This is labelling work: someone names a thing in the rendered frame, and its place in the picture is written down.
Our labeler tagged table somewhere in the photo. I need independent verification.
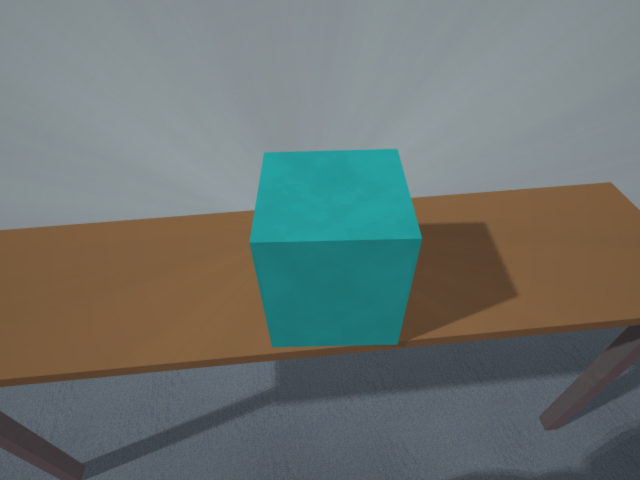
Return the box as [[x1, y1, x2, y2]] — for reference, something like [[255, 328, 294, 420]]
[[0, 182, 640, 480]]

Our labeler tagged carton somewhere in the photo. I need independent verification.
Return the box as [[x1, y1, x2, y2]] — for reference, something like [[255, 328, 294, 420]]
[[249, 149, 422, 347]]

